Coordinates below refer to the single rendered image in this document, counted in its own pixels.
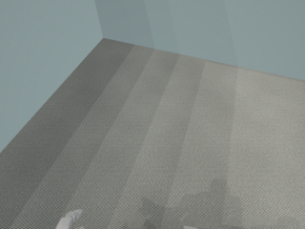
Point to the robot left hand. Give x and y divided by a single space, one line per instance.
70 218

